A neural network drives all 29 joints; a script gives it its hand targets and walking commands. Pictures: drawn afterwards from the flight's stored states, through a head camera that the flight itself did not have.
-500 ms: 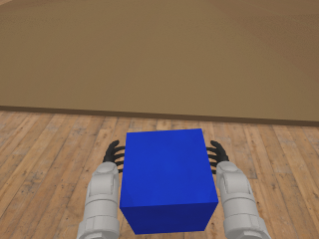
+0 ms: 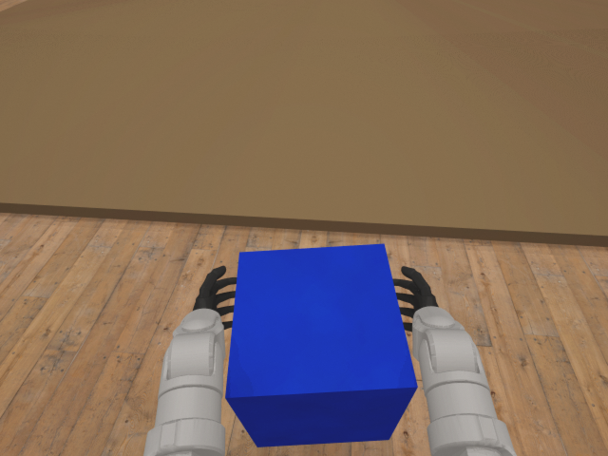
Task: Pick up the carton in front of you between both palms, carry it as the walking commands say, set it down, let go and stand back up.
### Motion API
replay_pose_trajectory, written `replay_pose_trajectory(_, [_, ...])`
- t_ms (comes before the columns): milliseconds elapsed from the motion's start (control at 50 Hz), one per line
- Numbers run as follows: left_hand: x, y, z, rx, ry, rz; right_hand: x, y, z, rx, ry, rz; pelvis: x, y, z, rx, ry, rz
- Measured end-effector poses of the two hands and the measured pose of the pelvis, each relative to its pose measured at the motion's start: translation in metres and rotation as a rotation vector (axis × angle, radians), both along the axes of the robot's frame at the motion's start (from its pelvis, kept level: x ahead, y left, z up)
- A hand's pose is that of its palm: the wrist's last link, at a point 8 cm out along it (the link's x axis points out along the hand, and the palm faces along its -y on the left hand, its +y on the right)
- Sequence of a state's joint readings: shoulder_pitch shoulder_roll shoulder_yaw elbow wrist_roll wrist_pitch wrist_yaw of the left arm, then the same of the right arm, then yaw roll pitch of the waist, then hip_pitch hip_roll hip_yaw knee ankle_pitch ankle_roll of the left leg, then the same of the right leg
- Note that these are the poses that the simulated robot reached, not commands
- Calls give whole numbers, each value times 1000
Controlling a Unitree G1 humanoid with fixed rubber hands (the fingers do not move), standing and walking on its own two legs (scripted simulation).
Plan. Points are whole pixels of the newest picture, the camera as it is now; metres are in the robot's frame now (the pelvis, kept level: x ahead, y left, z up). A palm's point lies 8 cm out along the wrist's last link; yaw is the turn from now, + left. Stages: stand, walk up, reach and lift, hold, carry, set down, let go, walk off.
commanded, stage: reach and lift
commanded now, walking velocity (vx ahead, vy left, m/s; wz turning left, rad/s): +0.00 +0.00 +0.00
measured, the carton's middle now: (317, 350) +0.29 +0.00 -0.05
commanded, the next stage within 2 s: hold in 0.24 s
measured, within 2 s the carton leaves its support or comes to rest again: neither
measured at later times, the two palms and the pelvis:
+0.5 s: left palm (201, 314) +0.29 +0.15 +0.06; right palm (427, 314) +0.28 -0.15 +0.05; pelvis +0.00 +0.00 +0.00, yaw +0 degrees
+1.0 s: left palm (186, 294) +0.31 +0.17 +0.07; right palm (410, 286) +0.31 -0.13 +0.07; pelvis +0.02 +0.02 -0.01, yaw +0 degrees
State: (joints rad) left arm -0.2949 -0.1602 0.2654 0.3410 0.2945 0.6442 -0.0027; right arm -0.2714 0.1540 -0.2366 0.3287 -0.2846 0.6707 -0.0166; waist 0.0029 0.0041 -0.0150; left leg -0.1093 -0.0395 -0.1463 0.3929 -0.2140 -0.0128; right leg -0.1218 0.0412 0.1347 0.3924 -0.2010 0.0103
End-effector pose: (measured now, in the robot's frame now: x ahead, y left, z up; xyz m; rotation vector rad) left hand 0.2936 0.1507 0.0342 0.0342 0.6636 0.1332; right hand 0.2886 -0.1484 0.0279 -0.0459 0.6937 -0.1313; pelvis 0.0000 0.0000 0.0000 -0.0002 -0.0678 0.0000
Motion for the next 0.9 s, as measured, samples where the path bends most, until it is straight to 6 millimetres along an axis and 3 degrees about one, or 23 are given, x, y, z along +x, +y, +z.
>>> replay_pose_trajectory(260, [-1,1,6,6,-3,-8,-2,1,6,-8,1,1,5,3,1,0,-15,-1])
replay_pose_trajectory(420, [-5,2,22,1,-35,-2,-5,2,21,-3,-30,-1,2,3,2,0,-38,-3])
replay_pose_trajectory(660, [-10,1,21,-4,-15,7,-10,1,20,3,-8,-3,-8,1,1,0,-55,-2])
replay_pose_trajectory(900, [0,6,27,-19,-62,17,3,6,28,5,-55,-6,-2,5,-5,-6,45,31])
